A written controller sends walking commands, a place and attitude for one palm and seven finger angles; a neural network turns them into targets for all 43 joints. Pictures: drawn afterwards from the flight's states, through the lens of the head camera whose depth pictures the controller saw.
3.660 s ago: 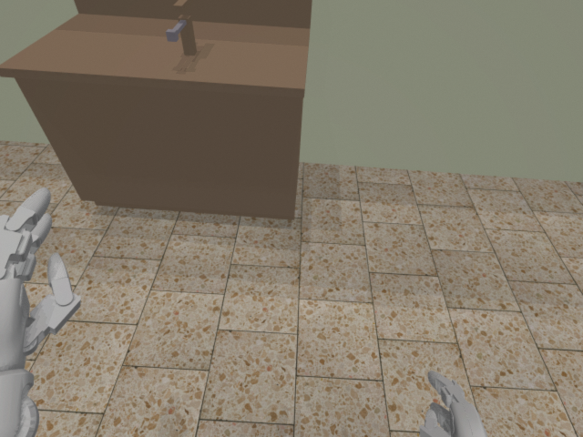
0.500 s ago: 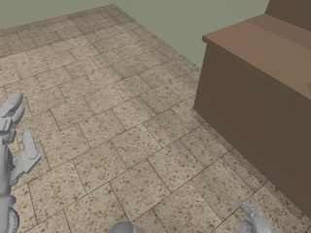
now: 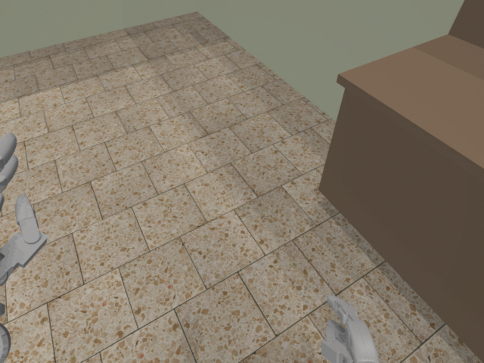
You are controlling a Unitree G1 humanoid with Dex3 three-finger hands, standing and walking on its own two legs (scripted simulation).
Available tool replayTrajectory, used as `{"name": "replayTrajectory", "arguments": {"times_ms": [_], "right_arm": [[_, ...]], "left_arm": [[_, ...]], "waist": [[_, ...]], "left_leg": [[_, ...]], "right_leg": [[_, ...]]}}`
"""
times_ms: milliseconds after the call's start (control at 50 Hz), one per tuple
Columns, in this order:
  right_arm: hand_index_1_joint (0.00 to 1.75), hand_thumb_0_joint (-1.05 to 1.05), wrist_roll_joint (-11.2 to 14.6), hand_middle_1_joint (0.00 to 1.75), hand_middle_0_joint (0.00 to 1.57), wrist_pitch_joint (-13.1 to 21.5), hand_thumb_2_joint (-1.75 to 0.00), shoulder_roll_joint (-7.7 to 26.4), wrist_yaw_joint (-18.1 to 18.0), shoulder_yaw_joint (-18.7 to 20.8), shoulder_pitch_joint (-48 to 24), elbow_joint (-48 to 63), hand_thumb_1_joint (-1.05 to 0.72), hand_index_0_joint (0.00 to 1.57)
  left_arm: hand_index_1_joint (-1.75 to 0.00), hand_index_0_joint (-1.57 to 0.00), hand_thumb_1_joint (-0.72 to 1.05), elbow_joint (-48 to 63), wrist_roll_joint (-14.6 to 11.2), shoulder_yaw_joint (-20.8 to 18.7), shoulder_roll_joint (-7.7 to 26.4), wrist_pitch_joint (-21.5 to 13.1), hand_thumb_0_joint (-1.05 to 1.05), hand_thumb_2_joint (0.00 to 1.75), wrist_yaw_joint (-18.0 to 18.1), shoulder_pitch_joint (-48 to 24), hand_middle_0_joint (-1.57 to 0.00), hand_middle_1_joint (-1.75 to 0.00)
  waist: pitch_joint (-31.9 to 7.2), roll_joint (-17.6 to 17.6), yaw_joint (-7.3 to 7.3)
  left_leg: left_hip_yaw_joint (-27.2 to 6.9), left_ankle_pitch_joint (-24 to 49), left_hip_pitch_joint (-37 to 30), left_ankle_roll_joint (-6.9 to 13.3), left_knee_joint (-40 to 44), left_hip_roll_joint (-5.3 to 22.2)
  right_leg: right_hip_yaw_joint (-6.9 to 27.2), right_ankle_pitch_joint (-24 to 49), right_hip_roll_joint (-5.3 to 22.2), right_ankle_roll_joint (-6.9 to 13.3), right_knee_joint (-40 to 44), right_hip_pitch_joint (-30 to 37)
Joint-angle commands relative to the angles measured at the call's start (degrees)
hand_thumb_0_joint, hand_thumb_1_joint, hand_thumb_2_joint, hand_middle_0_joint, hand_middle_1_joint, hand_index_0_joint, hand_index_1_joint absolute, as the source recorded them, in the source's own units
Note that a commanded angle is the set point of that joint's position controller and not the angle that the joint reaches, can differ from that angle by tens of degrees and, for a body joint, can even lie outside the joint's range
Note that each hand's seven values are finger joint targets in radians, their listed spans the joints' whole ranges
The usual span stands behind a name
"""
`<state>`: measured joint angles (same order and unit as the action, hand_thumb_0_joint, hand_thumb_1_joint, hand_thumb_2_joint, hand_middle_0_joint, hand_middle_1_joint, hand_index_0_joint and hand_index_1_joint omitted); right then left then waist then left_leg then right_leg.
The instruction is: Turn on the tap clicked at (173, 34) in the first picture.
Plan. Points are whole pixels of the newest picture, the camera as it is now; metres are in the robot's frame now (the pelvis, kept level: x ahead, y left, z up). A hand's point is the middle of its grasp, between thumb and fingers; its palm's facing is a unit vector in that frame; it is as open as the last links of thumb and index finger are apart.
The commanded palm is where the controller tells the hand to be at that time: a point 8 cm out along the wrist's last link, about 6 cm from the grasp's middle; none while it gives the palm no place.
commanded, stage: turn to face it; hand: left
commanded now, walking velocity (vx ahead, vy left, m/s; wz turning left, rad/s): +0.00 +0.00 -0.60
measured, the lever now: out of the picture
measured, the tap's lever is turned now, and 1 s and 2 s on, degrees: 0 0 0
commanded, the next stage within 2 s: none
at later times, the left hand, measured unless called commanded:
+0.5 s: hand (131, 195) +0.28 +0.18 +0.18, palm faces +0.21 -0.89 -0.42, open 7.4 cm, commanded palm +0.23 +0.22 +0.18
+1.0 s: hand (222, 225) +0.24 +0.06 +0.18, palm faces -0.14 -0.85 -0.51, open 7.4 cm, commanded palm +0.22 +0.12 +0.18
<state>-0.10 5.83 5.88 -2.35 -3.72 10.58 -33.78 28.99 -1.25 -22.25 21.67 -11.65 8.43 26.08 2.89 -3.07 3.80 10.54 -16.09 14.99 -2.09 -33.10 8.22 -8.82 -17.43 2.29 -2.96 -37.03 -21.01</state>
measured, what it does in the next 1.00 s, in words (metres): steps on the spot, turning right: right foot, then left foot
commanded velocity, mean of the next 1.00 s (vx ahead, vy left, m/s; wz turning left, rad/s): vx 0.00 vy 0.00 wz -0.60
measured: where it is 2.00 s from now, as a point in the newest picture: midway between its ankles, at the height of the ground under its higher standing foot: outside the picture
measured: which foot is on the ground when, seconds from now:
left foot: down 0.00-0.04, up 0.06-0.44, down 0.46-0.76, up 0.78-1.00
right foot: up 0.00-0.00, down 0.02-0.48, up 0.50-0.72, down 0.74-1.00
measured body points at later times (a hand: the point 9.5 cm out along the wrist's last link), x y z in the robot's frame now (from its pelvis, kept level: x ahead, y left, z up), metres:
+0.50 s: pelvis +0.01 +0.00 +0.00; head +0.02 +0.00 +0.45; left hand +0.26 +0.23 +0.20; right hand +0.10 -0.30 -0.08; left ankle +0.03 +0.13 -0.73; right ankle +0.06 -0.09 -0.73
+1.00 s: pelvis -0.06 -0.02 +0.00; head -0.04 -0.05 +0.45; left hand +0.24 +0.10 +0.21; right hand -0.07 -0.32 -0.10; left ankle +0.03 +0.10 -0.68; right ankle -0.04 -0.13 -0.73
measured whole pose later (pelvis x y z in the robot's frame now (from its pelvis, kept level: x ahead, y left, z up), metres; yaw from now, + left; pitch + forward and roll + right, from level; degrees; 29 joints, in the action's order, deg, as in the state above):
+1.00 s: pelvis -0.06 -0.02 +0.00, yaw -34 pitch +0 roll +2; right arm 0.4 -3.3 14.6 -1.9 1.5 9.7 -32.5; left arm 33.9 -3.1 -23.3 23.6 -10.3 7.9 31.4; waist 5.0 0.0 -0.5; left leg 3.5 -25.8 25.7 -4.7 -53.8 4.1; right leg 0.4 -9.2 -2.2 3.7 -31.5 -22.0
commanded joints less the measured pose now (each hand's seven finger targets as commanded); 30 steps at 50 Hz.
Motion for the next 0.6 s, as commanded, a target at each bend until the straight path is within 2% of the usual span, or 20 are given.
{"name": "replayTrajectory", "arguments": {"times_ms": [0,20,40,60,80,100,140,220,240,300,380,400,420,440,460,480,500,520,540,580], "right_arm": [[0.30,0.00,0.61,0.30,0.20,1.92,-0.90,9.90,-0.99,5.33,-2.64,7.42,-0.90,0.20],[0.30,0.00,0.68,0.30,0.20,2.24,-0.90,9.45,-0.90,4.94,-4.51,8.84,-0.90,0.20],[0.30,0.00,0.71,0.30,0.20,1.98,-0.90,10.76,-0.62,5.87,-4.35,8.27,-0.90,0.20],[0.30,0.00,0.35,0.30,0.20,1.20,-0.90,10.03,-0.39,5.14,-4.59,7.94,-0.90,0.20],[0.30,0.00,0.32,0.30,0.20,0.26,-0.90,9.43,-0.18,4.53,-4.95,7.64,-0.90,0.20],[0.30,0.00,0.35,0.30,0.20,-0.47,-0.90,9.48,-0.32,4.33,-5.58,7.77,-0.90,0.20],[0.30,0.00,0.23,0.30,0.20,-1.67,-0.90,9.77,-0.41,4.59,-6.18,8.25,-0.90,0.20],[0.30,0.00,0.24,0.30,0.20,-2.95,-0.90,10.33,-0.33,5.41,-5.76,9.68,-0.90,0.20],[0.30,0.00,0.29,0.30,0.20,-3.07,-0.90,10.52,-0.39,5.48,-5.72,10.04,-0.90,0.20],[0.30,0.00,0.85,0.30,0.20,-3.83,-0.90,11.64,-0.06,5.82,-4.46,11.10,-0.90,0.20],[0.30,0.00,1.31,0.30,0.20,-5.03,-0.90,12.63,-0.14,6.10,-2.72,11.52,-0.90,0.20],[0.30,0.00,1.36,0.30,0.20,-5.14,-0.90,13.07,-0.24,6.37,-2.30,11.60,-0.90,0.20],[0.30,0.00,1.40,0.30,0.20,-5.23,-0.90,13.81,-0.62,6.77,-2.51,12.05,-0.90,0.20],[0.30,0.00,1.34,0.30,0.20,-5.03,-0.90,14.88,-0.71,7.20,-3.50,12.89,-0.90,0.20],[0.30,0.00,1.03,0.30,0.20,-4.94,-0.90,13.78,-0.81,6.50,-4.00,12.59,-0.90,0.20],[0.30,0.00,0.36,0.30,0.20,-4.52,-0.90,12.45,-0.76,6.04,-4.76,12.69,-0.90,0.20],[0.30,0.00,0.41,0.30,0.20,-4.12,-0.90,12.27,-0.46,6.25,-3.80,12.27,-0.90,0.20],[0.30,0.00,0.65,0.30,0.20,-3.68,-0.90,12.38,-0.20,6.36,-3.48,11.81,-0.90,0.20],[0.30,0.00,0.75,0.30,0.20,-2.98,-0.90,13.04,0.22,6.66,-2.98,11.46,-0.90,0.20],[0.30,0.00,0.93,0.30,0.20,-2.00,-0.90,13.49,1.32,6.58,-1.33,11.02,-0.90,0.20]], "left_arm": [[-0.30,-0.20,0.90,5.37,0.95,-2.65,9.08,-1.53,0.00,0.90,0.55,-12.23,-0.20,-0.30],[-0.30,-0.20,0.90,5.31,0.26,-2.71,8.94,-0.94,0.00,0.90,0.80,-12.31,-0.20,-0.30],[-0.30,-0.20,0.90,7.13,-0.53,-3.64,9.86,-0.78,0.00,0.90,1.09,-12.22,-0.20,-0.30],[-0.30,-0.20,0.90,9.34,-0.57,-4.34,10.74,-1.21,0.00,0.90,1.32,-10.27,-0.20,-0.30],[-0.30,-0.20,0.90,11.66,-0.92,-4.94,10.22,-1.88,0.00,0.90,1.49,-8.01,-0.20,-0.30],[-0.30,-0.20,0.90,13.43,-1.05,-5.96,10.60,-2.55,0.00,0.90,1.65,-5.68,-0.20,-0.30],[-0.30,-0.20,0.90,15.21,-1.40,-7.83,11.69,-3.17,0.00,0.90,1.66,-2.00,-0.20,-0.30],[-0.30,-0.20,0.90,14.45,-2.31,-9.46,11.31,-3.49,0.00,0.90,1.83,2.79,-0.20,-0.30],[-0.30,-0.20,0.90,12.97,-2.30,-10.01,11.52,-3.41,0.00,0.90,1.91,4.08,-0.20,-0.30],[-0.30,-0.20,0.90,11.41,-2.07,-8.56,10.26,-2.71,0.00,0.90,1.87,3.21,-0.20,-0.30],[-0.30,-0.20,0.90,11.43,-1.40,-5.75,9.25,-1.71,0.00,0.90,1.60,0.14,-0.20,-0.30],[-0.30,-0.20,0.90,12.57,-1.26,-5.29,9.34,-1.78,0.00,0.90,1.54,-1.31,-0.20,-0.30],[-0.30,-0.20,0.90,14.05,-1.07,-5.10,9.94,-1.80,0.00,0.90,1.45,-2.94,-0.20,-0.30],[-0.30,-0.20,0.90,15.54,-0.79,-5.14,9.92,-2.27,0.00,0.90,1.03,-4.12,-0.20,-0.30],[-0.30,-0.20,0.90,13.32,-0.50,-6.49,10.76,-2.30,0.00,0.90,0.85,-2.32,-0.20,-0.30],[-0.30,-0.20,0.90,13.70,0.17,-4.87,9.65,-2.26,0.00,0.90,0.79,-3.94,-0.20,-0.30],[-0.30,-0.20,0.90,14.71,0.37,-3.78,8.95,-2.55,0.00,0.90,0.46,-5.71,-0.20,-0.30],[-0.30,-0.20,0.90,17.91,0.48,-3.51,9.91,-2.84,0.00,0.90,0.30,-9.30,-0.20,-0.30],[-0.30,-0.20,0.90,16.38,0.61,-1.92,7.85,-2.58,0.00,0.90,0.22,-8.09,-0.20,-0.30],[-0.30,-0.20,0.90,14.65,0.31,-0.92,6.58,-2.06,0.00,0.90,0.21,-7.60,-0.20,-0.30]], "waist": [[-7.87,12.46,-3.45],[-8.45,19.75,-2.43],[-9.41,21.16,-2.33],[-10.57,16.76,-2.92],[-12.38,12.42,-3.03],[-13.06,9.48,-2.86],[-13.49,7.67,-3.02],[-14.11,8.29,-2.58],[-14.14,8.52,-1.86],[-13.69,9.72,-1.75],[-13.07,8.25,-2.72],[-12.80,6.92,-3.03],[-10.92,3.25,-3.09],[-9.33,-4.35,-2.48],[-8.52,-13.13,-1.82],[-5.22,-15.43,-2.03],[-3.01,-12.43,-2.40],[-3.57,-10.15,-2.12],[-2.99,-10.62,-2.35],[-2.86,-12.07,-3.26]], "left_leg": [[0.76,-3.86,7.40,0.76,-16.19,2.08],[-2.38,-20.14,17.27,-1.48,-26.75,-5.15],[-8.74,-18.23,16.48,-1.78,-33.27,-4.20],[-11.12,-14.41,18.41,-2.31,-36.64,-3.31],[-11.24,-11.80,18.75,-2.81,-37.63,-3.07],[-10.77,-10.82,18.07,-2.82,-36.60,-3.40],[-9.65,-9.43,15.13,-2.74,-30.62,-3.66],[-8.07,-8.27,11.92,-2.61,-18.02,-4.40],[-7.59,-8.58,11.42,-2.43,-15.44,-4.96],[-7.81,-8.52,8.63,-1.87,-9.64,-5.33],[-7.11,-3.14,-2.22,-0.64,4.11,-4.60],[-7.21,-0.93,-6.03,0.09,8.38,-3.07],[-10.83,0.49,-8.25,1.77,11.51,1.50],[-16.62,6.40,-10.97,4.93,12.70,8.43],[-19.86,8.19,-6.97,8.52,16.74,15.41],[-22.22,8.93,-0.55,10.91,18.25,18.74],[-18.85,14.38,-0.33,11.27,16.47,18.40],[-13.19,19.02,-3.02,9.72,13.82,17.00],[-8.70,22.87,-3.65,7.79,12.26,15.15],[-5.33,25.57,-2.81,5.76,11.08,13.58]], "right_leg": [[17.19,24.24,9.24,5.97,12.99,11.93],[33.13,37.04,17.73,11.57,16.00,15.01],[36.25,33.98,19.06,11.55,18.23,13.48],[33.78,32.52,18.43,12.82,15.83,16.12],[27.87,33.47,16.35,12.91,13.52,18.19],[24.75,35.33,14.67,12.44,12.67,17.55],[21.79,33.30,13.21,12.01,13.28,15.02],[23.51,26.70,12.07,12.62,14.67,14.40],[24.86,26.96,11.41,12.79,14.84,14.57],[27.90,22.55,11.29,12.90,15.79,13.01],[28.00,15.05,8.54,9.33,14.66,6.87],[27.15,11.83,6.92,7.86,13.12,4.49],[25.29,7.63,3.99,6.23,9.29,-0.14],[21.30,1.88,-1.09,3.87,3.04,-6.51],[14.42,-9.61,-3.88,2.02,-10.50,-8.63],[10.64,-11.31,-3.13,0.99,-22.73,-8.68],[10.87,-9.98,-1.16,0.61,-25.20,-9.82],[9.73,-9.23,-0.15,0.35,-23.26,-10.37],[7.14,-9.26,-0.30,0.02,-19.61,-9.21],[3.55,-7.02,-1.02,-0.28,-11.86,-4.07]]}}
